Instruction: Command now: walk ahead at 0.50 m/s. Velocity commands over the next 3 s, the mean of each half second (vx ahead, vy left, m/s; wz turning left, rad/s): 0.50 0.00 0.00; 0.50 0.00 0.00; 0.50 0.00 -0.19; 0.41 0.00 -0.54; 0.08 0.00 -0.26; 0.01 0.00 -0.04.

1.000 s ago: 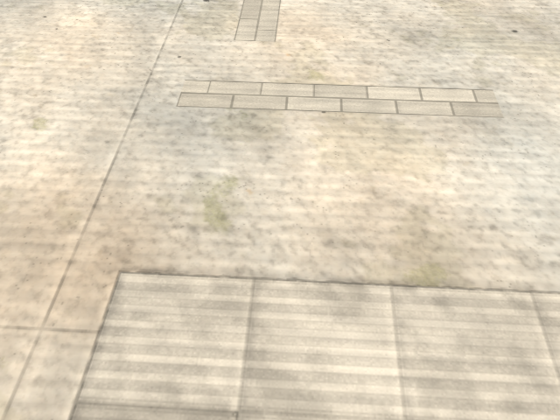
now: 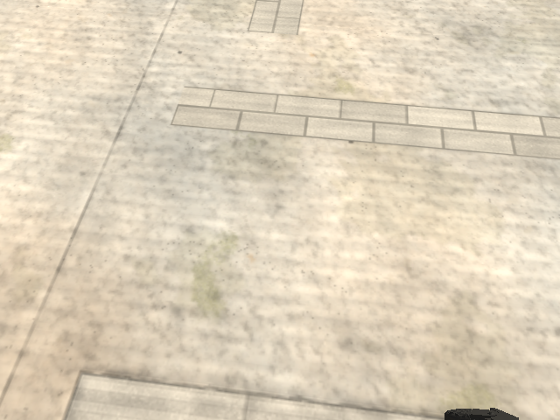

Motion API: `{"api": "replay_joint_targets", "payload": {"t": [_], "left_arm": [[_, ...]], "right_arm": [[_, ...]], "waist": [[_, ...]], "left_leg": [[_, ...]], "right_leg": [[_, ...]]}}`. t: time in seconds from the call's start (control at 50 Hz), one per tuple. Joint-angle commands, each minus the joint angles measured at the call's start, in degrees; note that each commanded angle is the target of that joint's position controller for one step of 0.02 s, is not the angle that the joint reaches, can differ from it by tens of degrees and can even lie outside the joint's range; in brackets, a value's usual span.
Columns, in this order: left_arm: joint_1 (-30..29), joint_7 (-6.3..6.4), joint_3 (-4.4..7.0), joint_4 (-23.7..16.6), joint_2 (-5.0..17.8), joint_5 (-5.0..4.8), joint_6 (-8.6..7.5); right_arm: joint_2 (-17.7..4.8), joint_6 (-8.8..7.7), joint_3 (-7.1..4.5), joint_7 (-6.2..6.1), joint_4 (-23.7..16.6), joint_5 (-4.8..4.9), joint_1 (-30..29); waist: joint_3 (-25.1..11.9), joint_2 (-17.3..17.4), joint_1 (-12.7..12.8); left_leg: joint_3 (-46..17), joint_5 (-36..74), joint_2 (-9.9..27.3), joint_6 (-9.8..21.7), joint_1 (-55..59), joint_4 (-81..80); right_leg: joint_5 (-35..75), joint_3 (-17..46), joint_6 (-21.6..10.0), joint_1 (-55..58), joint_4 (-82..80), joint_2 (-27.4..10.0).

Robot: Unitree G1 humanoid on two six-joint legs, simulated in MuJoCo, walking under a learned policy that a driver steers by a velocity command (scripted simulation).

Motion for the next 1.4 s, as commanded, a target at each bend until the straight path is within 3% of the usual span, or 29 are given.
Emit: {"api": "replay_joint_targets", "payload": {"t": [0.02, 0.04, 0.06, 0.08, 0.1, 0.12, 0.18, 0.26, 0.36, 0.48, 0.54, 0.58, 0.6, 0.62, 0.64, 0.66, 0.68, 0.72, 0.84, 1.04, 1.1, 1.14, 1.16, 1.18, 1.2, 1.22, 1.26, 1.3, 1.4], "left_arm": [[-0.3, 0.52, 1.71, -1.31, 9.68, -0.03, 0.05], [-0.79, 0.37, 1.1, -3.27, 7.9, -0.48, -0.05], [6.68, -0.35, 0.32, -3.58, 2.26, -2.62, 0.15], [1.14, -0.07, 1.86, -3.52, 8.04, -1.0, 0.39], [-4.16, -0.32, 2.02, -5.54, 7.89, -0.83, 0.07], [-6.51, -0.48, 1.94, -5.87, 7.16, -0.65, -0.13], [-4.77, -1.46, 1.75, -4.86, 4.12, 0.74, 1.9], [-12.23, -2.35, 1.87, -7.14, 4.32, 1.06, 3.16], [-24.63, -2.54, 1.28, -10.89, 4.27, 0.15, 2.98], [-32.88, -2.29, 0.98, -13.75, 4.87, -0.06, 2.43], [-28.7, -1.86, 1.63, -13.0, 5.93, -0.04, 1.64], [-12.47, -0.91, 3.07, -7.51, 8.09, 0.48, 0.71], [-1.92, -0.25, 4.41, -5.26, 12.52, 1.98, 0.26], [0.3, -0.53, 5.63, -4.94, 17.52, 2.32, 0.55], [-4.76, -1.01, 5.22, -5.45, 14.79, -0.07, 1.36], [-10.99, -1.15, 4.22, -6.39, 11.43, -0.61, 1.32], [-13.65, -1.39, 3.37, -6.49, 8.17, -0.42, 0.84], [-13.94, -0.98, 2.22, -4.94, 4.68, -0.48, 0.08], [-6.24, -0.65, 2.19, -1.76, 7.24, -0.72, -1.05], [2.91, 0.15, 1.54, 1.47, 7.19, 0.01, -0.6], [1.08, 0.64, 1.87, 1.73, 8.25, 0.37, -0.4], [-0.94, 0.56, 2.1, 1.63, 9.12, 0.18, -0.11], [-1.58, 0.39, 1.74, 0.78, 8.32, -0.32, -0.16], [3.5, -0.4, 0.44, -1.15, 2.62, -2.8, -0.15], [3.13, -0.3, 1.63, -0.33, 5.97, -1.93, 0.08], [-2.37, -0.23, 2.3, -1.75, 7.43, -1.06, 0.46], [-6.17, -0.7, 2.21, -2.38, 5.23, -0.64, 0.71], [-4.03, -1.41, 2.17, -1.68, 3.34, 0.63, 2.38], [-12.42, -2.36, 2.5, -5.35, 3.42, 0.31, 4.17]], "right_arm": [[-8.2, -1.51, -3.2, -1.63, 2.88, -0.67, 17.61], [-12.89, -1.88, -4.58, -2.28, 4.88, -2.1, 27.9], [-16.72, -1.57, -5.62, -1.95, 5.3, -2.23, 29.37], [-13.46, -0.92, -5.13, -1.4, 4.84, 0.18, 24.82], [-10.63, -1.03, -4.22, -1.25, 4.16, 0.78, 18.87], [-7.84, -1.49, -3.52, -1.04, 4.25, 0.54, 16.39], [-4.12, -2.65, -2.28, -1.4, 6.87, 0.77, 17.8], [-6.9, -3.47, -2.61, -1.5, 9.4, 1.08, 22.66], [-6.55, -3.24, -1.95, -1.5, 10.95, 0.98, 27.59], [-7.22, -2.84, -1.82, -2.44, 13.41, 0.22, 32.71], [-8.33, -2.64, -2.15, -2.99, 13.65, -0.1, 30.5], [-8.8, -2.29, -2.25, -2.87, 13.47, 0.16, 28.55], [-7.09, -2.37, -1.64, -2.63, 11.71, 0.79, 28.38], [-1.57, -2.28, -0.85, -1.92, 11.14, 2.94, 35.45], [-7.08, -2.09, -2.31, -2.06, 11.39, 1.35, 31.26], [-7.17, -2.26, -2.55, -1.85, 9.57, 1.11, 26.03], [-6.18, -2.5, -2.39, -1.7, 9.05, 0.93, 23.3], [-4.14, -1.22, -2.28, -1.17, 9.41, -0.44, 23.91], [-3.82, 0.96, -2.3, -0.06, 6.19, -0.61, 14.57], [-3.82, 0.13, -1.24, -0.06, 0.01, 0.36, -3.08], [-4.78, -0.64, -1.73, -0.4, -0.01, 0.37, -0.63], [-6.43, -1.43, -2.92, -1.26, 4.28, 0.1, 12.54], [-9.22, -2.0, -4.04, -1.87, 7.32, -0.99, 22.87], [-15.91, -2.14, -5.78, -2.27, 7.91, -2.48, 30.49], [-14.86, -1.15, -5.74, -1.6, 7.6, -0.51, 27.48], [-12.15, -0.93, -4.93, -1.44, 6.54, 0.66, 20.12], [-5.77, -1.82, -3.13, -1.24, 5.96, 0.59, 13.88], [-3.53, -2.71, -2.29, -1.83, 7.49, 0.67, 15.25], [-6.04, -4.06, -2.62, -2.22, 9.05, 0.61, 20.91]], "waist": [[-7.98, -4.44, -11.09], [-15.12, 0.11, -14.33], [-21.27, 12.75, -10.24], [-16.48, 2.15, -9.75], [-8.13, 1.59, -7.52], [-4.5, -0.58, -6.11], [-2.69, 1.61, -2.38], [0.3, 1.84, -2.45], [2.11, 2.28, -5.39], [3.34, 3.18, -7.53], [1.42, 3.65, -4.44], [-6.83, 2.07, 2.35], [-14.01, -2.48, 5.64], [-20.15, -15.4, 2.13], [-16.71, -6.61, 1.21], [-8.15, -4.55, -1.06], [-4.22, -1.69, -2.21], [-2.24, -3.2, -5.39], [0.92, -3.59, -5.28], [3.33, -4.68, -0.74], [2.1, -5.04, -3.12], [-4.56, -4.38, -8.78], [-10.42, -2.61, -12.5], [-19.72, 8.98, -11.88], [-21.13, 7.49, -10.86], [-10.73, 2.98, -7.93], [-1.63, 0.8, -4.94], [-0.46, 2.88, -2.66], [1.31, 2.31, -2.69]], "left_leg": [[0.15, -1.74, -2.85, 4.05, 22.73, -5.23], [-13.05, -6.49, 9.4, 7.22, 37.92, -5.0], [-42.65, -9.02, 25.31, 16.35, 51.34, -11.6], [-42.94, -12.32, 21.69, 14.04, 45.88, -15.42], [-33.04, -10.41, 19.74, 11.82, 37.24, -17.18], [-27.48, -4.18, 17.29, 10.21, 30.78, -19.34], [-17.39, 4.07, 12.14, 6.61, 22.19, -22.06], [-12.47, 7.32, 10.38, 6.42, 21.84, -24.98], [-8.64, 14.07, 8.38, 4.75, 25.32, -25.39], [-8.03, 20.6, 11.38, 5.37, 35.7, -22.41], [-6.53, 35.99, 12.3, 4.2, 37.92, -15.21], [-3.87, 40.34, 9.47, 2.33, 33.4, 2.87], [-2.11, 21.93, 6.71, 1.25, 21.28, 19.59], [-0.63, -22.49, -5.03, -1.18, 0.84, 40.97], [-9.03, -23.0, -2.74, -0.15, -4.15, 45.01], [-8.88, -17.42, 0.11, 0.11, -6.17, 43.56], [-8.65, -13.67, 2.01, 0.0, -4.51, 40.4], [-8.23, -11.26, 4.14, -1.0, 0.79, 35.17], [-5.03, -3.44, 5.78, -3.91, -5.64, 25.84], [-1.13, 2.77, 2.74, -2.75, -7.07, 3.65], [-0.22, -3.31, 0.38, -0.08, -0.91, -0.02], [1.45, -3.48, -3.33, 2.38, 15.28, -4.7], [-3.84, -3.33, 1.49, 4.69, 30.5, -5.21], [-29.59, -9.66, 20.07, 11.61, 49.8, -7.76], [-44.16, -12.46, 24.58, 13.7, 47.92, -16.11], [-34.26, -16.67, 22.03, 11.12, 38.52, -17.47], [-21.13, -11.4, 16.98, 6.08, 24.3, -22.4], [-13.23, -5.1, 13.82, 3.16, 19.06, -23.95], [-4.11, 5.08, 12.52, 2.08, 21.88, -25.31]], "right_leg": [[59.55, 2.21, -4.17, -6.18, 24.63, -14.3], [39.52, 0.41, -3.42, -18.43, 41.53, -11.59], [-7.24, -0.33, -1.08, -39.2, 63.12, 0.14], [-5.3, 7.39, -2.07, -44.21, 65.75, -2.5], [0.54, 7.3, -2.25, -45.5, 63.14, -5.04], [3.68, 6.9, -2.14, -43.59, 60.14, -6.76], [5.72, 6.19, -0.78, -36.91, 54.16, -8.93], [11.53, 3.8, 1.11, -43.08, 48.36, -10.48], [20.53, 0.98, 2.37, -45.89, 33.67, -9.97], [19.59, -0.5, 0.04, -45.96, 23.25, -7.6], [13.13, -1.64, -2.77, -37.88, 19.61, -4.64], [14.31, -2.36, -5.47, -18.21, 14.75, -2.01], [9.71, 9.98, -8.54, -2.67, 14.22, -13.3], [5.78, 39.32, -16.89, 10.69, 7.07, -29.33], [2.21, 41.55, -15.51, 5.85, 3.17, -26.68], [3.01, 31.83, -13.5, -2.38, 2.23, -24.98], [9.29, 25.86, -11.83, -9.12, 0.15, -22.43], [16.39, 17.26, -8.56, -16.4, -1.95, -17.86], [23.23, 10.35, -8.19, -16.55, -5.71, -15.25], [36.65, 6.33, -7.68, -3.91, -2.89, -16.2], [50.07, 5.07, -6.85, -1.17, 3.11, -17.35], [60.31, 2.88, -5.15, -3.16, 17.96, -15.45], [49.7, 1.59, -4.08, -12.7, 30.89, -13.34], [19.32, -1.9, -1.22, -33.19, 53.93, -5.27], [-7.58, 4.55, -1.73, -41.07, 64.08, -0.41], [-2.52, 7.19, -2.34, -44.47, 64.9, -4.77], [4.43, 7.01, -2.37, -41.22, 58.1, -8.56], [6.51, 6.79, -1.46, -36.81, 55.0, -9.55], [15.07, 5.35, -0.35, -45.58, 50.49, -10.42]]}}
Next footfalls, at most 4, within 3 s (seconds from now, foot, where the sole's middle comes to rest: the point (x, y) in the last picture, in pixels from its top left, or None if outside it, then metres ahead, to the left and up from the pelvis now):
0.02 left None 0.19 0.08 -0.76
0.58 right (349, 397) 0.50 -0.09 -0.76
1.16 left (284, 277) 0.81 0.08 -0.76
1.72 right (354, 206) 1.07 -0.11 -0.76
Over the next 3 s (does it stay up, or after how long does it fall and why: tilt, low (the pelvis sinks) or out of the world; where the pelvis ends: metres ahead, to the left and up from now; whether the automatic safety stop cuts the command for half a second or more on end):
stays up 1.17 -0.10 0.02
